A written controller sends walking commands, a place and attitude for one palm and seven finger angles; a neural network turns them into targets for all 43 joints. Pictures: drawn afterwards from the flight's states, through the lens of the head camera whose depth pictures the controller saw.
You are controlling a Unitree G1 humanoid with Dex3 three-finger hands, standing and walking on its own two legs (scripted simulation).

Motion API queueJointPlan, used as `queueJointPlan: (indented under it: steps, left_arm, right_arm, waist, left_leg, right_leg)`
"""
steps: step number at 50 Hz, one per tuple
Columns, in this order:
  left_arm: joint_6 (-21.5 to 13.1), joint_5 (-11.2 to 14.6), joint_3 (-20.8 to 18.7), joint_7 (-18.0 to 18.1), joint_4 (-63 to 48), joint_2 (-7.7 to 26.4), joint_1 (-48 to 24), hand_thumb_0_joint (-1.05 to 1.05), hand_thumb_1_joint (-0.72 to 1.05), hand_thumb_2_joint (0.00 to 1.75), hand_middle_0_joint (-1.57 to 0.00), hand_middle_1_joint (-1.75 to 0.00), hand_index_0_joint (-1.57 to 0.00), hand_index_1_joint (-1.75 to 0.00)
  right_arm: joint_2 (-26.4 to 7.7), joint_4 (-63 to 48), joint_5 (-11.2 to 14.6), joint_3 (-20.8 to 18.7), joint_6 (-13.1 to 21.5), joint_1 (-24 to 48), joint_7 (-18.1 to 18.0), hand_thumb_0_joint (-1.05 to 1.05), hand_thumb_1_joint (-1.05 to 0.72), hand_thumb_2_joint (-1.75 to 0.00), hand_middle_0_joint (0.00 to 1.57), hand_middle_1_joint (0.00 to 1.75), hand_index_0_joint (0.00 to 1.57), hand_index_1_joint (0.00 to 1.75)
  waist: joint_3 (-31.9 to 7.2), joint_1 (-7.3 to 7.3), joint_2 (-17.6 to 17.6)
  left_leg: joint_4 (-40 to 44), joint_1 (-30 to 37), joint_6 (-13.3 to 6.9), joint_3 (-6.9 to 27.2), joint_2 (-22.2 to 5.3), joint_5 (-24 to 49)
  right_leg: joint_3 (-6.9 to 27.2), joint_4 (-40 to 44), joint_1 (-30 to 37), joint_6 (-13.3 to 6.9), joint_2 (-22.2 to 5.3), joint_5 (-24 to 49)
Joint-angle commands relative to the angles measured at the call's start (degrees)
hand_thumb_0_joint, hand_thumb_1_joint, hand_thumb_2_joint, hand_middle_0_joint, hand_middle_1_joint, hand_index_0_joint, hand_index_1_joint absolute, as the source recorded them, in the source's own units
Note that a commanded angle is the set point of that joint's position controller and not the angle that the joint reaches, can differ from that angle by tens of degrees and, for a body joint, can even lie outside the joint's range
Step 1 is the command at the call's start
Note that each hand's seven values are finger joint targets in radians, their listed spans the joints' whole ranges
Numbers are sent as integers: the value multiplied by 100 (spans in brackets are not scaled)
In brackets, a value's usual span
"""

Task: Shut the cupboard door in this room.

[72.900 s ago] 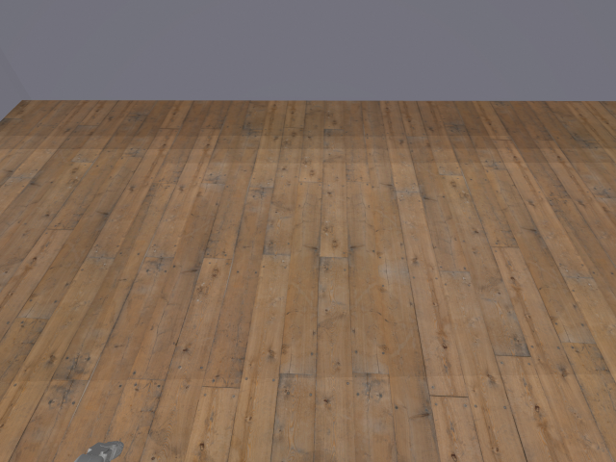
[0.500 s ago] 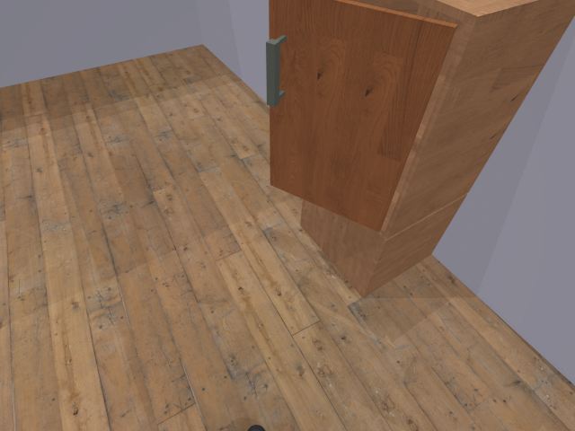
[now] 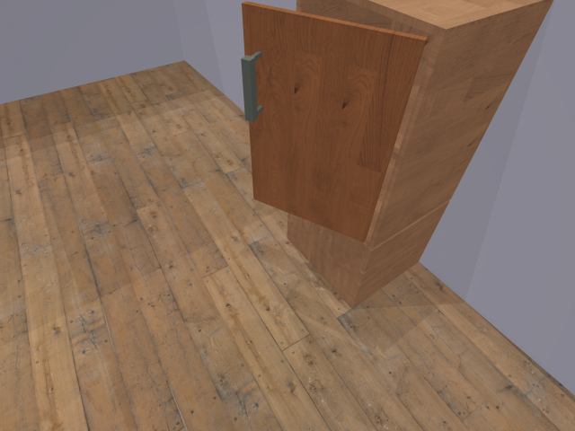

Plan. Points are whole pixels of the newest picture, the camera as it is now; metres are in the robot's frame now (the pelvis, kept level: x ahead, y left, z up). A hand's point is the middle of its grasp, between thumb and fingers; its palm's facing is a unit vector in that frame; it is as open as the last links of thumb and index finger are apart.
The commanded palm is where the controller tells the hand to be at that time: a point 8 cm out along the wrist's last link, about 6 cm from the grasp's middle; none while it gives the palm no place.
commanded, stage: let the arm hang, fingers relaxed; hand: left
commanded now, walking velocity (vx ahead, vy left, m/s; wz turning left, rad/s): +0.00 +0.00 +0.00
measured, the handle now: (254, 87) +0.85 +0.11 +0.07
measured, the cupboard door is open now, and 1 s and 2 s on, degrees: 27 27 27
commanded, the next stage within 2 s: look to check the result in 0.02 s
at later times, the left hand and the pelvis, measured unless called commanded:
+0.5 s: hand out of the picture -0.04 +0.18 -0.18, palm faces +0.02 -0.98 -0.21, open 7.4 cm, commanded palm none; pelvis +0.01 +0.00 +0.00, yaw -1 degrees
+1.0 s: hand out of the picture -0.02 +0.19 -0.19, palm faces +0.11 -0.97 -0.22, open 7.4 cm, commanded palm none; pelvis +0.01 +0.01 -0.02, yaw +5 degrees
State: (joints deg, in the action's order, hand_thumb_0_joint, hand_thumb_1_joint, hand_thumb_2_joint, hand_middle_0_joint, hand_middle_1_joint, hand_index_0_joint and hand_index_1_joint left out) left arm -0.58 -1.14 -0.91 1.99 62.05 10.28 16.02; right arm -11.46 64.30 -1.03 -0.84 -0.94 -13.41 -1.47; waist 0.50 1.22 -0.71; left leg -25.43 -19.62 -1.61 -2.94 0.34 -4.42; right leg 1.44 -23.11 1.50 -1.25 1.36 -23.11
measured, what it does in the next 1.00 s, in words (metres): stands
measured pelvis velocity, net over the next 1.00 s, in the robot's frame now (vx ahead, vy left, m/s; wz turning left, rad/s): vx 0.01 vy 0.01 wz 0.08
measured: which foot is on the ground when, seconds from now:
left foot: down 0.00-1.00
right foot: down 0.00-1.00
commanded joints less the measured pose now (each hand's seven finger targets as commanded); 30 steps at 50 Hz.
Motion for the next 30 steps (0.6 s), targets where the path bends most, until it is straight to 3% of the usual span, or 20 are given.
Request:
queueJointPlan:
  steps: [1,4,11,19,30]
  left_arm:
    - [56,36,-141,73,-2,741,692,0,90,90,-20,-30,-20,-30]
    - [81,47,-121,72,29,696,724,0,90,90,-20,-30,-20,-30]
    - [90,47,-96,83,94,653,803,0,90,90,-20,-30,-20,-30]
    - [87,44,-69,61,217,619,937,0,90,90,-20,-30,-20,-30]
    - [62,36,-43,53,316,644,1070,0,90,90,-20,-30,-20,-30]
  right_arm:
    - [-647,-229,10,-72,108,-64,-71,0,-90,-90,20,30,20,30]
    - [-618,-201,5,-49,78,-42,-76,0,-90,-90,20,30,20,30]
    - [-601,-202,35,-54,43,16,-87,0,-90,-90,20,30,20,30]
    - [-664,-144,46,-82,26,40,-85,0,-90,-90,20,30,20,30]
    - [-705,-101,72,-102,16,53,-72,0,-90,-90,20,30,20,30]
  waist:
    - [260,-88,10]
    - [231,-86,115]
    - [297,-75,8]
    - [386,-71,97]
    - [507,-91,-19]
  left_leg:
    - [-127,1061,-47,562,-603,1088]
    - [-90,1166,-36,561,-620,973]
    - [-115,1250,-52,532,-630,839]
    - [189,1371,-62,658,-670,305]
    - [349,1412,-52,667,-651,-29]
  right_leg:
    - [262,506,-1062,-71,-724,2495]
    - [289,526,-1078,-90,-691,2225]
    - [298,612,-1108,-43,-663,2216]
    - [313,720,-1256,-122,-598,1240]
    - [342,854,-1388,-146,-601,877]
